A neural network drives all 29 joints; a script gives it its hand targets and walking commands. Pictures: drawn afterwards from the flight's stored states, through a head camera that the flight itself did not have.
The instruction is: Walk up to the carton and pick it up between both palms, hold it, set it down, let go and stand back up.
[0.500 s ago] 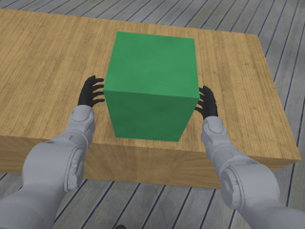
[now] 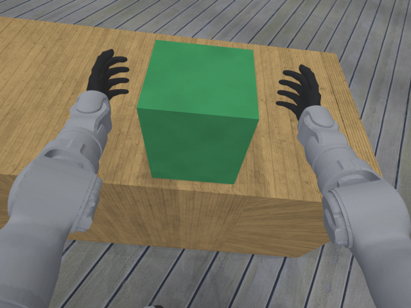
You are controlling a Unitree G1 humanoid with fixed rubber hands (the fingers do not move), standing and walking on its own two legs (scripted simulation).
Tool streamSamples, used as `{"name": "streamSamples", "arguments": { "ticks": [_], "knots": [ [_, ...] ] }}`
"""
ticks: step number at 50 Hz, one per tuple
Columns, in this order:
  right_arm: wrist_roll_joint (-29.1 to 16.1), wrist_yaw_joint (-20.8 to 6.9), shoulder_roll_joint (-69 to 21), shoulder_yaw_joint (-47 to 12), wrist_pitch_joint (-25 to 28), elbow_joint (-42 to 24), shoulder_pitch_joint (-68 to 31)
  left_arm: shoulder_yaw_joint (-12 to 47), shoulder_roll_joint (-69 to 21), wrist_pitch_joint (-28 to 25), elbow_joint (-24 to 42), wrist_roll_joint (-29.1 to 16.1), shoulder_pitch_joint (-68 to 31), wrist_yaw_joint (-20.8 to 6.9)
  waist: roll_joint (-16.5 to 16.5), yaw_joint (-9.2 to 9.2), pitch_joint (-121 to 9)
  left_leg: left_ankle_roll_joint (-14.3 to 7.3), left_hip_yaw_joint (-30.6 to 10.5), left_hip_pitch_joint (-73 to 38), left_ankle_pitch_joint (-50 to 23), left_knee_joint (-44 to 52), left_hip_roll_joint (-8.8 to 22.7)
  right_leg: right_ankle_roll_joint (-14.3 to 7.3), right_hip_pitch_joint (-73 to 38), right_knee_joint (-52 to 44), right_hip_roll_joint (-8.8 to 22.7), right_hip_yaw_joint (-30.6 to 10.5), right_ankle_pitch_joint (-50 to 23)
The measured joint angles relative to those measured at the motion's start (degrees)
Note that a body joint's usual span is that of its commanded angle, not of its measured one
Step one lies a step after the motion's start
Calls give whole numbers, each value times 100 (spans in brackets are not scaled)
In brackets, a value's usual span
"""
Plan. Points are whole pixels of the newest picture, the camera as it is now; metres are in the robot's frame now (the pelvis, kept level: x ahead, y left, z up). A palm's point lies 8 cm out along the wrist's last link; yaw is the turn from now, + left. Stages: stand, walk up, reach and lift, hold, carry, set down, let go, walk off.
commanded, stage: set down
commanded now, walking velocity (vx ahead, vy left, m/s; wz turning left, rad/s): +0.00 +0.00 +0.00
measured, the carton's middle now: (198, 118) +0.53 +0.01 +0.02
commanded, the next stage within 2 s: none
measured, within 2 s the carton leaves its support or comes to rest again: neither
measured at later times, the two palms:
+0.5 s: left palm (88, 57) +0.50 +0.20 +0.19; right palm (327, 77) +0.48 -0.20 +0.19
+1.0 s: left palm (77, 138) +0.41 +0.23 +0.09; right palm (300, 150) +0.40 -0.17 +0.09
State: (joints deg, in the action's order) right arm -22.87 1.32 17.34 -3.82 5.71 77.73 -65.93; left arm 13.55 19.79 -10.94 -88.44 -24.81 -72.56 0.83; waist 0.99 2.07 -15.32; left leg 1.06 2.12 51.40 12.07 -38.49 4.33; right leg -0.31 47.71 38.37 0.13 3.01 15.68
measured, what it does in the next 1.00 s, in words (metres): stands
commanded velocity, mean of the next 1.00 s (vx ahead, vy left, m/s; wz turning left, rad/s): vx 0.00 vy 0.00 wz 0.00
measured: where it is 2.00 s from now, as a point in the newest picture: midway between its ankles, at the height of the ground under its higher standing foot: outside the picture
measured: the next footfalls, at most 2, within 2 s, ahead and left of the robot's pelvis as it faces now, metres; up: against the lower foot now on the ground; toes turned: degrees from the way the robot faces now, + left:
none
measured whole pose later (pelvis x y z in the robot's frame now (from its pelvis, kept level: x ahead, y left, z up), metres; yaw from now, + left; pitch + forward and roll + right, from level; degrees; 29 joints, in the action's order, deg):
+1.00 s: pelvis +0.00 +0.00 +0.02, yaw +1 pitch +14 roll -1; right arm -15.2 7.6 9.2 1.0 4.6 54.9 -39.8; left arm 3.2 20.3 -9.7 -65.4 -18.7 -45.3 0.2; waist 1.5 1.1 -9.3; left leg 1.9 0.4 34.6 8.6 -29.4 3.8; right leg -0.6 30.5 28.4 -0.7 3.1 11.8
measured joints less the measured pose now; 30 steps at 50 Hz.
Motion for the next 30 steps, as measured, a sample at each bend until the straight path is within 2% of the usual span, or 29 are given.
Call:
{"name": "streamSamples", "arguments": {
  "ticks": [9,14,18,25,30],
  "knots": [
    [243,272,-267,315,-323,-384,306,-406,144,564,524,283,325,22,57,33,63,27,-74,-534,-128,456,-19,4,-608,-567,-29,49,-168],
    [399,303,-291,570,-471,-552,385,-435,251,805,910,342,447,112,90,78,26,49,-113,-779,-132,593,10,-3,-926,-853,-78,73,-248],
    [376,274,-210,623,-647,-385,161,-354,301,1017,937,340,298,163,82,124,49,59,-128,-978,-103,634,29,-8,-1162,-983,-108,75,-271],
    [172,286,-36,344,-835,-156,-138,-531,234,1281,835,548,121,80,32,134,217,58,-68,-1457,-98,807,31,-1,-1605,-1157,-120,-4,-300],
    [-19,332,18,-36,-749,-262,110,-883,81,1227,879,868,468,-72,-28,27,425,53,5,-1885,-158,1034,7,10,-1958,-1296,-104,-91,-343]
  ]
}}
